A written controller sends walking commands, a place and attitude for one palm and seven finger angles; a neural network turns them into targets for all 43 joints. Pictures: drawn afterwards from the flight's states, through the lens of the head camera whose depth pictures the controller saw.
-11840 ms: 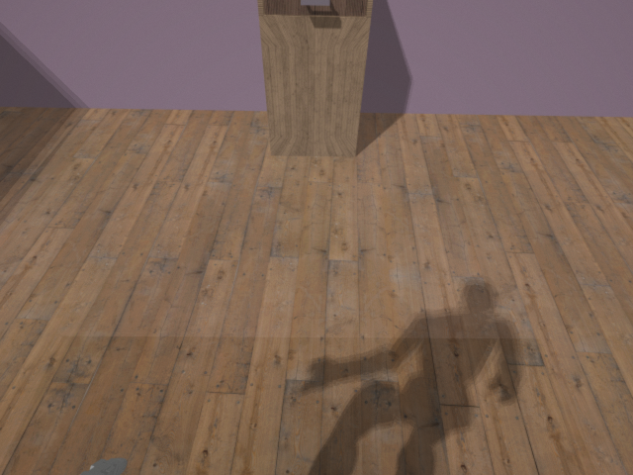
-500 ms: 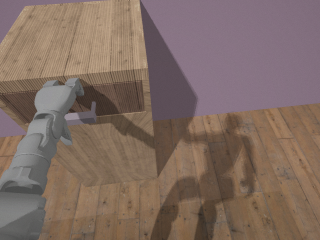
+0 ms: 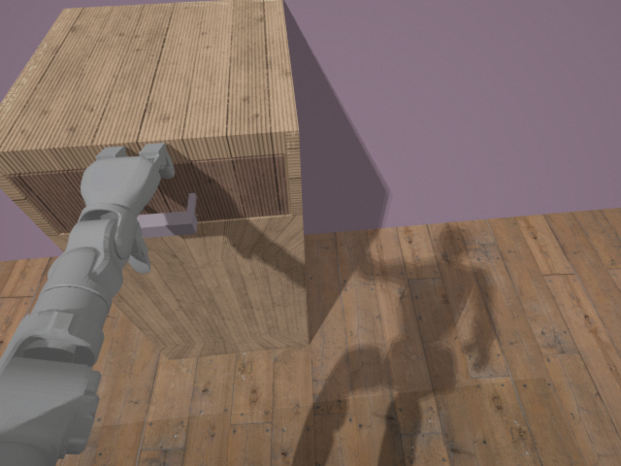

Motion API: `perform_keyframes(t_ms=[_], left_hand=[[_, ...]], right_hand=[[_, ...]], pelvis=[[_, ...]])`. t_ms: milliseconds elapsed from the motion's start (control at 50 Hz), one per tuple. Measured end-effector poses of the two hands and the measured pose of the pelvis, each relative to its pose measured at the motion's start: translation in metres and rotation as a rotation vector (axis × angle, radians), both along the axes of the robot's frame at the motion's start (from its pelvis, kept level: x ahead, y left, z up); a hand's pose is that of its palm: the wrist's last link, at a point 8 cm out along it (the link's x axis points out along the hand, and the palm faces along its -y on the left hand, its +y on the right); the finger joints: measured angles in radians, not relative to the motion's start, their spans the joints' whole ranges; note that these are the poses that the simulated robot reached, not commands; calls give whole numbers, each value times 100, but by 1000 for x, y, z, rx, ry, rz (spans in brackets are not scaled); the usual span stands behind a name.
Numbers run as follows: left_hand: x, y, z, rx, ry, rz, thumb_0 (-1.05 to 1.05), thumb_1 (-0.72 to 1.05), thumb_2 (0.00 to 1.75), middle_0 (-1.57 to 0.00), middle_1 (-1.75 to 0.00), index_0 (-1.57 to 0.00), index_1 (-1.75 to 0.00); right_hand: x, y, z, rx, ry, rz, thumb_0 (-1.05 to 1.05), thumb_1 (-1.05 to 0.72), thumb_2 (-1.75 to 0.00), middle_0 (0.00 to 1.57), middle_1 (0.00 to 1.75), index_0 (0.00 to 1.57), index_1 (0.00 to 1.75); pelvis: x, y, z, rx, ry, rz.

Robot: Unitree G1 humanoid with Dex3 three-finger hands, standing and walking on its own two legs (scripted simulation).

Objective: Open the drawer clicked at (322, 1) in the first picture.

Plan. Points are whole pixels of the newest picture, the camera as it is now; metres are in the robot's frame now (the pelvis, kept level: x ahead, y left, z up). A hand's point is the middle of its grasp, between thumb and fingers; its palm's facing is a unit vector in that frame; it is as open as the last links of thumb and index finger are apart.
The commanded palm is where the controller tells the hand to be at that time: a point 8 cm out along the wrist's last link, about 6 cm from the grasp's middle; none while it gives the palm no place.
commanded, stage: move the hooked fingers above the handle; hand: left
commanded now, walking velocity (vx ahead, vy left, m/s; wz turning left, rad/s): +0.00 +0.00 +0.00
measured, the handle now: (160, 213) +0.48 +0.25 +0.01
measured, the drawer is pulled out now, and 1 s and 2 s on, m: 0.00 0.00 0.00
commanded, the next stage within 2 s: lower the fingers behind the handle in 1.06 s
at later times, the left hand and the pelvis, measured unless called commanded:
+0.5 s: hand (144, 208) +0.44 +0.24 +0.07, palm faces -0.01 -0.02 -1.00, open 13.9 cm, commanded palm +0.42 +0.25 +0.13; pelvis +0.00 +0.00 +0.00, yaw +0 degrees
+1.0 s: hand (147, 208) +0.44 +0.24 +0.07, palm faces +0.00 -0.01 -1.00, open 13.9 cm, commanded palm +0.42 +0.25 +0.13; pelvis +0.00 -0.01 +0.00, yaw +0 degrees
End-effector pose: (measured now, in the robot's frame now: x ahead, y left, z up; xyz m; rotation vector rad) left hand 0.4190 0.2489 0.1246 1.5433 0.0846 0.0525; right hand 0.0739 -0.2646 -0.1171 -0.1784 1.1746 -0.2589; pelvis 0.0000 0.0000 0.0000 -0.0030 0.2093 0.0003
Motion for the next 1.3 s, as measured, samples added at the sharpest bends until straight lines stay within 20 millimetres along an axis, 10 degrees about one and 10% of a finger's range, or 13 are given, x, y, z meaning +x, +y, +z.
perform_keyframes(t_ms=[340,900,1300], left_hand=[[-5,5,-5,11,28,6,0,-49,30,-32,-121,-32,-120],[-11,-12,2,14,3,-17,0,-49,30,-32,-120,-32,-120],[-8,-1,-6,1,40,9,0,-49,30,-32,-120,-31,-120]], right_hand=[[-24,-6,-4,-3,69,-36,1,-90,-90,20,30,20,30],[10,-9,-2,7,-6,8,1,-90,-90,20,30,20,30],[-8,-14,-5,2,43,-28,1,-90,-90,20,30,20,30]], pelvis=[[3,-2,1,0,0,-2],[4,-8,1,6,-18,9],[8,-10,1,7,-5,-4]])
